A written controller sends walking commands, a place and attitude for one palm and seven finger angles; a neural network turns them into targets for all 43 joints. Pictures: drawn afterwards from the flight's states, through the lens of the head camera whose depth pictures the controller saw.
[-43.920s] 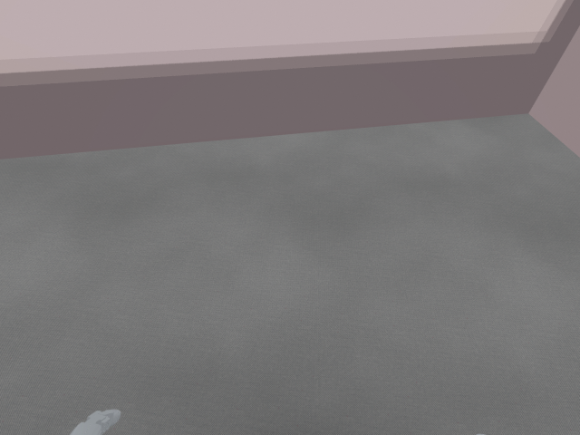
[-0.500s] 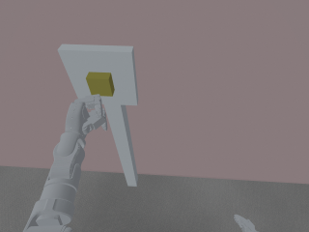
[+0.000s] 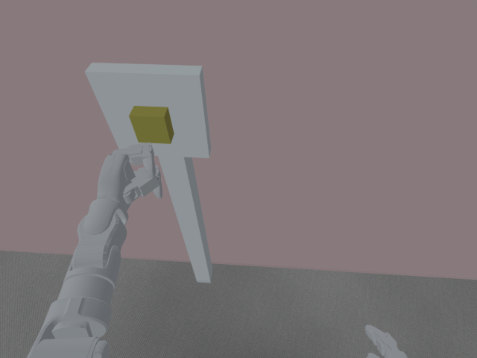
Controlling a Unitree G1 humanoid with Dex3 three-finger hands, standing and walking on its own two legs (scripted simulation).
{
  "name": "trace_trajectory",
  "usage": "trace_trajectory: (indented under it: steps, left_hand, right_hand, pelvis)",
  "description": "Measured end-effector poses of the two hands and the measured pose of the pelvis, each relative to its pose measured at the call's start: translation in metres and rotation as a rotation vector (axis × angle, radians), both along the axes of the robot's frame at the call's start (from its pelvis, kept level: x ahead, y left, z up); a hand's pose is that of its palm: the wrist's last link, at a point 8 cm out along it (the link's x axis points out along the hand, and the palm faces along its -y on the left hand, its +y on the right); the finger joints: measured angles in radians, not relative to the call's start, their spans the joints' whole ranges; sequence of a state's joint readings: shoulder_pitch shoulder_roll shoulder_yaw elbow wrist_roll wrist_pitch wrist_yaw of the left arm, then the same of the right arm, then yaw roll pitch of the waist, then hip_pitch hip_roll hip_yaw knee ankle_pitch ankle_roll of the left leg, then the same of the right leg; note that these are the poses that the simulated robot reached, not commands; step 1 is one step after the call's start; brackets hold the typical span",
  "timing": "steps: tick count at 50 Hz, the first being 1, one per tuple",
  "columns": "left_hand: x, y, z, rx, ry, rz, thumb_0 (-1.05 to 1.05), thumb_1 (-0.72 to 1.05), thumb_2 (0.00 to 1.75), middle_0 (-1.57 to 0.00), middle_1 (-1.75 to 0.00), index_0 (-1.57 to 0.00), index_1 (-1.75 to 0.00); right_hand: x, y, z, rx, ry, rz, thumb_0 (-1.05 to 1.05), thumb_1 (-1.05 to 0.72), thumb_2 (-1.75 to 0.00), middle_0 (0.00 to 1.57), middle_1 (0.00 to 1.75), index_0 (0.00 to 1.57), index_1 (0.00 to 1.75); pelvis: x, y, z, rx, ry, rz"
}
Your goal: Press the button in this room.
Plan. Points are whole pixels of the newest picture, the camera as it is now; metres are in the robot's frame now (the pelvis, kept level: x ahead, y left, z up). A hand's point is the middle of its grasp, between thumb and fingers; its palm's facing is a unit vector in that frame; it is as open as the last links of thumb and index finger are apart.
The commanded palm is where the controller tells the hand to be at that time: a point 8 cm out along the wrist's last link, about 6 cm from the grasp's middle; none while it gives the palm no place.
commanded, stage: aim a knuckle at the button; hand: left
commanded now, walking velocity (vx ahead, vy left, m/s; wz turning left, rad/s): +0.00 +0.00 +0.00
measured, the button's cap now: (153, 124) +0.48 +0.18 +0.14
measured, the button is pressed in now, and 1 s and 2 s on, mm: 0 0 0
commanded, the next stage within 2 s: press the button with the knuckle in 1.74 s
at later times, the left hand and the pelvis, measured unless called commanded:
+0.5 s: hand (152, 176) +0.38 +0.17 +0.10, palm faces -0.03 -1.00 +0.01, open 3.1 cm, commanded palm +0.36 +0.21 +0.10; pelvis +0.00 +0.01 +0.00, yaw +0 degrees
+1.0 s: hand (161, 182) +0.37 +0.15 +0.10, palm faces -0.04 -1.00 +0.00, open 3.1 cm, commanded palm +0.35 +0.20 +0.11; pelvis +0.00 +0.02 +0.00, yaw +0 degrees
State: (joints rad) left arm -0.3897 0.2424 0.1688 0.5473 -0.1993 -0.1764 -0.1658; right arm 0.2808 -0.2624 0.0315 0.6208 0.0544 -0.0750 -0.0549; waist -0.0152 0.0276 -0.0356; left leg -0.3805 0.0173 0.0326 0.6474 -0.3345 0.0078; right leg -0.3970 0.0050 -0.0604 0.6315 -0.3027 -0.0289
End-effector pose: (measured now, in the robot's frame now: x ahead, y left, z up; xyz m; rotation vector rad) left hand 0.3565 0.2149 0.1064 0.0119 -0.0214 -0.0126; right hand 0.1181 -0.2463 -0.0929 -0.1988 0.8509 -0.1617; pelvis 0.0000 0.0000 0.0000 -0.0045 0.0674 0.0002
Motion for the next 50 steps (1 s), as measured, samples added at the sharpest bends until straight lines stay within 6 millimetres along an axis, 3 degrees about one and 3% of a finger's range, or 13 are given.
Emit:
trace_trajectory:
  steps: [7,13,21,30,37,42,50]
  left_hand:
    - [0.007,-0.011,0.003,-0.011,-0.019,-0.016,0.01,0.90,0.90,-1.30,-1.50,-1.30,-1.50]
    - [0.011,0.003,-0.007,-0.006,0.026,0.023,0.01,0.90,0.90,-1.30,-1.50,-1.30,-1.50]
    - [0.004,0.013,0.006,-0.008,-0.042,0.002,0.01,0.90,0.90,-1.30,-1.50,-1.30,-1.50]
    - [0.011,0.002,-0.014,-0.027,0.036,-0.016,0.01,0.90,0.90,-1.30,-1.50,-1.30,-1.50]
    - [0.015,0.007,0.004,-0.011,-0.048,0.003,0.01,0.90,0.90,-1.30,-1.50,-1.30,-1.50]
    - [0.013,0.012,0.002,-0.013,-0.005,-0.007,0.01,0.90,0.90,-1.30,-1.50,-1.30,-1.50]
    - [0.000,-0.008,-0.007,-0.017,0.002,-0.030,0.01,0.90,0.90,-1.30,-1.50,-1.30,-1.50]
  right_hand:
    - [-0.002,0.001,-0.001,0.001,0.001,-0.007,0.01,-0.90,-0.90,0.20,0.30,0.20,0.30]
    - [-0.006,0.002,0.001,0.004,0.002,-0.022,0.01,-0.90,-0.90,0.20,0.30,0.20,0.30]
    - [-0.006,0.006,-0.001,-0.001,0.014,-0.014,0.01,-0.90,-0.90,0.20,0.30,0.20,0.30]
    - [0.001,0.012,0.002,-0.008,-0.001,0.000,0.01,-0.90,-0.90,0.20,0.30,0.20,0.30]
    - [0.002,0.018,0.001,0.002,-0.004,-0.003,0.01,-0.90,-0.90,0.20,0.30,0.20,0.30]
    - [0.001,0.020,0.001,0.016,0.001,-0.005,0.01,-0.90,-0.90,0.20,0.30,0.20,0.30]
    - [0.006,0.021,-0.001,0.012,-0.008,0.018,0.01,-0.90,-0.90,0.20,0.30,0.20,0.30]
  pelvis:
    - [0.000,0.001,-0.001,0.003,0.003,-0.004]
    - [0.000,0.001,-0.001,0.004,0.009,-0.016]
    - [0.003,0.006,0.000,-0.003,0.005,-0.007]
    - [0.001,0.011,-0.002,-0.003,0.019,-0.006]
    - [0.004,0.013,-0.002,-0.004,0.016,-0.014]
    - [0.007,0.015,-0.001,-0.006,0.018,-0.012]
    - [0.004,0.016,-0.003,-0.006,0.009,-0.002]
